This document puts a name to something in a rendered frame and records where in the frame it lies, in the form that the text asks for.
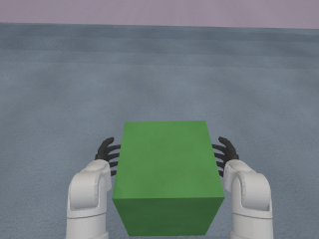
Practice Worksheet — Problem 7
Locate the robot right hand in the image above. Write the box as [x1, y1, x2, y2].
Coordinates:
[212, 136, 239, 177]

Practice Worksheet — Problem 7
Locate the left robot forearm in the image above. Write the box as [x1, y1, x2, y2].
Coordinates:
[65, 159, 112, 239]

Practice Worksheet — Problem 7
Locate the robot left hand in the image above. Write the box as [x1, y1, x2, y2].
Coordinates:
[95, 137, 121, 176]

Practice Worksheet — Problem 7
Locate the right robot forearm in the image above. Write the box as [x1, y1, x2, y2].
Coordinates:
[223, 159, 274, 239]

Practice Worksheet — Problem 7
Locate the carton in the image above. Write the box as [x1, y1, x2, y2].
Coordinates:
[112, 120, 225, 237]

